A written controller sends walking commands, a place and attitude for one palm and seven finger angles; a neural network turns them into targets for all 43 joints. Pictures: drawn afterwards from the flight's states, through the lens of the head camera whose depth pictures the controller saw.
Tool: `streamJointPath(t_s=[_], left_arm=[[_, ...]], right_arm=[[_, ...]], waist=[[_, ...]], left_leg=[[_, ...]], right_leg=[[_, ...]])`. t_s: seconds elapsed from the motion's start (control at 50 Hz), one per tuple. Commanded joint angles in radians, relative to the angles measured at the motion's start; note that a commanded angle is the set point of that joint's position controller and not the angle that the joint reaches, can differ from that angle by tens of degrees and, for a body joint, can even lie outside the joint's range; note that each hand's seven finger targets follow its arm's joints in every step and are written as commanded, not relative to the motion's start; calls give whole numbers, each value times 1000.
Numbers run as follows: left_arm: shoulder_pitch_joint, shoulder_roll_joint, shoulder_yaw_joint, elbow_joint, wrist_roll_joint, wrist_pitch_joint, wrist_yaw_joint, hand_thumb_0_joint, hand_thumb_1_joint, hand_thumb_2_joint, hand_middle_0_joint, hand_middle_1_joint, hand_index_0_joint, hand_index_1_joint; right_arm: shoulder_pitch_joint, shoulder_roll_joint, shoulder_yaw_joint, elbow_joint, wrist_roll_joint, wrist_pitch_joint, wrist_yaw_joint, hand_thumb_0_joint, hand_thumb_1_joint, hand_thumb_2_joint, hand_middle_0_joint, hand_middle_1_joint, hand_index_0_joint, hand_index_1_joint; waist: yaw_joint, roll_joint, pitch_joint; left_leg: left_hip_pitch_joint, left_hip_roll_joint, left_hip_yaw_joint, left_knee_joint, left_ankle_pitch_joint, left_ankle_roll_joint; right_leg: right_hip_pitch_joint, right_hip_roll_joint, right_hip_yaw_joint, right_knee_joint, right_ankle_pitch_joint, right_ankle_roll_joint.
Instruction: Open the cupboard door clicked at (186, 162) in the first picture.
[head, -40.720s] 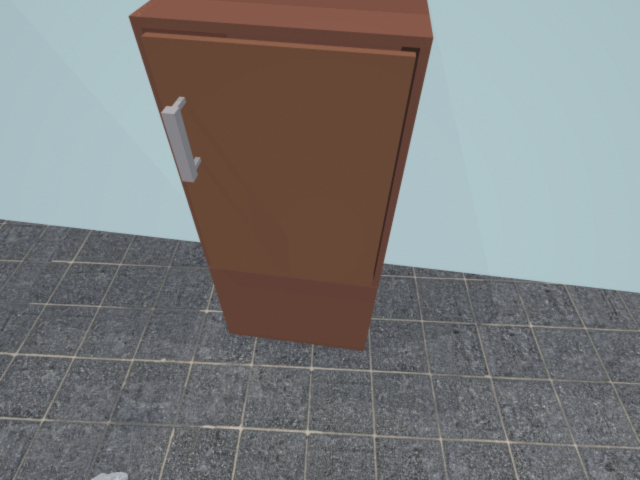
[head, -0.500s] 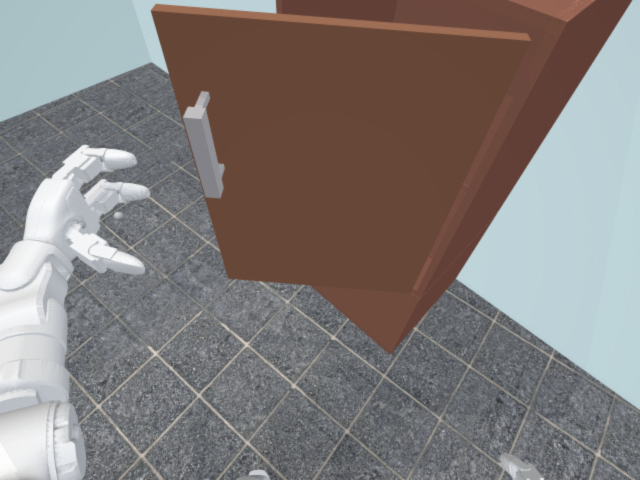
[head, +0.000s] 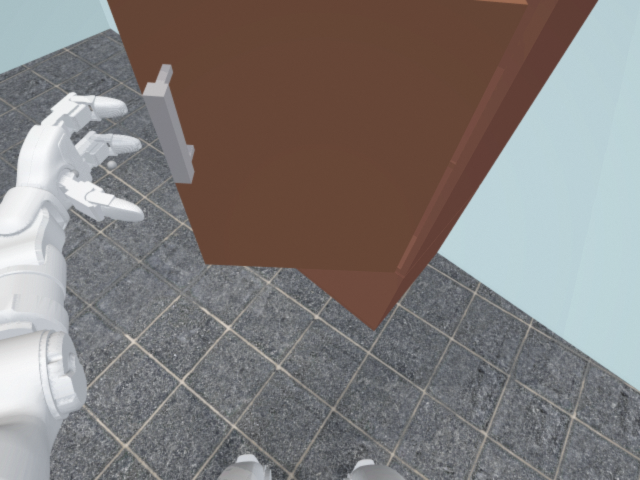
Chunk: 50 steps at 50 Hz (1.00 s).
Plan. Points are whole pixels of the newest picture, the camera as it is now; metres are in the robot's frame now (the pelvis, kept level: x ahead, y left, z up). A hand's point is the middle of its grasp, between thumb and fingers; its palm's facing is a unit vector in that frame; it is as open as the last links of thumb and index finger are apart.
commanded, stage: move the hooked fingers beside the handle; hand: left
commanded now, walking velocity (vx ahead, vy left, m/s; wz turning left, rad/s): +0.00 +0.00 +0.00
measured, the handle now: (175, 127) +0.54 +0.17 +0.10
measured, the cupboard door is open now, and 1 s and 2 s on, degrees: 40 40 39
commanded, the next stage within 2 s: slide the fingers in behind the handle in 1.02 s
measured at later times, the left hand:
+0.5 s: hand (118, 146) +0.50 +0.23 +0.10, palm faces -0.05 -1.00 -0.01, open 14.0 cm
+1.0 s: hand (122, 151) +0.49 +0.22 +0.11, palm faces -0.06 -1.00 +0.00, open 14.0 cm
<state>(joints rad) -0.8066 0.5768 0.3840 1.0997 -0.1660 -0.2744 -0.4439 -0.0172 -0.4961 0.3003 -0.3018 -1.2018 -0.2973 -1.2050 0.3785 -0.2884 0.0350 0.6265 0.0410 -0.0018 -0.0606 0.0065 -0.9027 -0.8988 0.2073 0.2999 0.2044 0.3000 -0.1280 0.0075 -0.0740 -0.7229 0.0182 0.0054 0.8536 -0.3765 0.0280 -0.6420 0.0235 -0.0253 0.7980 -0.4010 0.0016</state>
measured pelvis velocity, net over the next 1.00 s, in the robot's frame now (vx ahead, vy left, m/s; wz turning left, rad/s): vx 0.00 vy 0.01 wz -0.01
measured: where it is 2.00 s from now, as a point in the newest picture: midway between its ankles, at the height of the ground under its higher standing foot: outside the picture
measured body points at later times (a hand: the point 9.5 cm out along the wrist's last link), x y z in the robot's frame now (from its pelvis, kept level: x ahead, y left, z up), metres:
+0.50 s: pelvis +0.01 +0.00 -0.01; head +0.12 +0.02 +0.43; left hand +0.50 +0.29 +0.11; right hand -0.02 -0.28 -0.10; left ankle +0.02 +0.10 -0.70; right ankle -0.01 -0.13 -0.70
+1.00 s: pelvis +0.00 +0.01 -0.01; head +0.10 +0.03 +0.43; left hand +0.49 +0.28 +0.11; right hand +0.03 -0.26 -0.11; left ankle +0.02 +0.10 -0.70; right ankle -0.01 -0.13 -0.70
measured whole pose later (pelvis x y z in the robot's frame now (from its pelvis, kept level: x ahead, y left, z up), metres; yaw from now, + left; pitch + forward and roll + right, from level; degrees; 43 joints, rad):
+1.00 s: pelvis +0.00 +0.01 -0.01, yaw -1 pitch +17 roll -3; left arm -0.89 0.59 0.40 1.16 -0.13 -0.29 -0.40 -0.02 -0.50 0.30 -0.30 -1.20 -0.30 -1.20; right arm 0.38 -0.28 0.04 0.59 0.03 0.05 -0.04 0.00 -0.90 -0.90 0.21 0.30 0.20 0.30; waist -0.15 0.01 -0.09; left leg -0.80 0.03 0.01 0.92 -0.41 0.04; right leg -0.71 0.03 -0.02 0.84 -0.42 0.01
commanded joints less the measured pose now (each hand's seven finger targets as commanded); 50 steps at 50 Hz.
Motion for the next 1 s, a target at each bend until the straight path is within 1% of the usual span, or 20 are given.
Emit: streamJointPath(t_s=[0.0,0.1,0.14,0.18,0.22,0.24,0.3,0.36,0.38,0.46,0.52,0.58,0.6,0.64,0.68,0.74,0.82,0.88,0.94,0.98], left_arm=[[-475,303,63,-194,-16,-80,10,0,-500,300,-300,-1200,-300,-1200],[-492,328,69,-98,2,-59,15,0,-500,300,-300,-1200,-300,-1200],[-534,341,59,-93,17,-54,18,0,-500,300,-300,-1200,-300,-1200],[-570,420,115,-119,28,-70,24,0,-500,300,-300,-1200,-300,-1200],[-572,364,74,-107,29,-76,17,0,-500,300,-300,-1200,-300,-1200],[-544,402,108,-102,28,-79,17,0,-500,300,-300,-1200,-300,-1200],[-492,392,109,-97,18,-71,0,0,-500,300,-300,-1200,-300,-1200],[-466,393,119,-105,6,-62,-8,0,-500,300,-300,-1200,-300,-1200],[-463,440,151,-126,13,-64,-7,0,-500,300,-300,-1200,-300,-1200],[-466,370,113,-231,-8,-91,-12,0,-500,300,-300,-1200,-300,-1200],[-443,352,104,-185,-17,-74,-17,0,-500,300,-300,-1200,-300,-1200],[-480,348,87,-188,-4,-70,-8,0,-500,300,-300,-1200,-300,-1200],[-491,281,34,-183,-7,-66,-7,0,-500,300,-300,-1200,-300,-1200],[-483,307,59,-175,-8,-70,3,0,-500,300,-300,-1200,-300,-1200],[-516,310,64,-190,-9,-79,6,0,-500,300,-300,-1200,-300,-1200],[-517,244,14,-174,-7,-75,15,0,-500,300,-300,-1200,-300,-1200],[-526,277,44,-138,0,-67,37,0,-500,300,-300,-1200,-300,-1200],[-547,276,38,-178,13,-82,47,0,-500,300,-300,-1200,-300,-1200],[-529,292,50,-141,13,-82,53,0,-500,300,-300,-1200,-300,-1200],[-544,298,57,-162,14,-91,51,0,-500,300,-300,-1200,-300,-1200]], right_arm=[[130,-178,-71,-60,-5,-18,-11,0,-900,-900,200,300,200,300],[155,-183,-67,-57,-6,3,-4,0,-900,-900,200,300,200,300],[164,-185,-65,-57,-6,8,-5,0,-900,-900,200,300,200,300],[181,-192,-66,-61,-9,14,-6,0,-900,-900,200,300,200,300],[183,-183,-66,-59,-11,16,-1,0,-900,-900,200,300,200,300],[193,-189,-69,-58,-13,20,-2,0,-900,-900,200,300,200,300],[197,-188,-68,-70,-13,30,2,0,-900,-900,200,300,200,300],[200,-187,-70,-79,-11,38,2,0,-900,-900,200,300,200,300],[202,-193,-71,-81,-13,42,2,0,-900,-900,200,300,200,300],[193,-178,-77,-90,-11,44,8,0,-900,-900,200,300,200,300],[183,-180,-76,-80,-6,50,6,0,-900,-900,200,300,200,300],[180,-183,-73,-73,-6,48,2,0,-900,-900,200,300,200,300],[171,-175,-73,-70,-6,45,4,0,-900,-900,200,300,200,300],[170,-182,-74,-69,-8,42,5,0,-900,-900,200,300,200,300],[171,-184,-72,-68,-9,41,2,0,-900,-900,200,300,200,300],[156,-176,-71,-67,-10,36,7,0,-900,-900,200,300,200,300],[157,-182,-67,-73,-10,35,7,0,-900,-900,200,300,200,300],[155,-179,-65,-80,-12,34,9,0,-900,-900,200,300,200,300],[154,-180,-65,-80,-10,37,9,0,-900,-900,200,300,200,300],[159,-181,-64,-83,-11,36,7,0,-900,-900,200,300,200,300]], waist=[[-5,130,-444],[-24,74,-393],[-38,85,-381],[-28,124,-448],[-37,150,-441],[-28,118,-452],[-16,144,-475],[-13,112,-456],[-1,122,-479],[-4,185,-501],[-17,122,-443],[-20,167,-427],[-36,181,-404],[-27,146,-403],[-28,163,-437],[-32,164,-409],[-31,116,-410],[-25,164,-463],[-28,115,-420],[-21,147,-462]], left_leg=[[389,9,-55,-63,367,2],[299,8,-39,-48,331,14],[270,8,-35,-45,311,16],[301,9,-38,-34,347,13],[313,10,-39,-25,339,10],[306,13,-43,-23,357,11],[316,11,-34,-23,385,10],[288,8,-24,-20,395,18],[296,9,-26,-21,403,15],[385,13,-33,-16,478,12],[349,15,-33,-27,419,14],[376,17,-47,-33,412,7],[386,17,-46,-32,405,7],[370,19,-55,-35,376,6],[407,21,-62,-31,413,1],[400,21,-68,-32,388,-2],[361,18,-64,-33,353,2],[401,17,-66,-23,398,-4],[356,18,-65,-29,353,0],[382,17,-67,-27,378,-3]], right_leg=[[11,18,4,-73,308,-23],[9,24,11,-75,312,-14],[1,22,14,-73,306,-12],[15,27,19,-61,328,-15],[-18,28,14,-63,308,-15],[0,29,12,-57,323,-17],[11,33,11,-53,354,-17],[34,36,10,-53,380,-16],[45,36,13,-51,389,-15],[18,42,2,-48,407,-22],[9,43,1,-64,376,-17],[-37,40,-6,-60,338,-22],[-60,39,-7,-68,326,-21],[-54,39,-9,-66,299,-24],[-65,39,-11,-55,314,-25],[-88,35,-17,-55,282,-26],[-70,34,-11,-55,274,-22],[-73,34,-10,-41,297,-23],[-62,35,-10,-49,275,-22],[-54,36,-9,-42,289,-23]])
